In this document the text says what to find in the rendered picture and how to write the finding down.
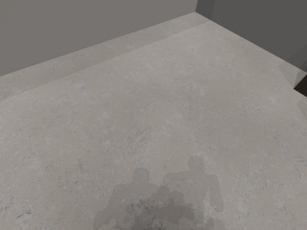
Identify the cupboard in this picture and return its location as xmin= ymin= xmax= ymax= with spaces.
xmin=294 ymin=75 xmax=307 ymax=97

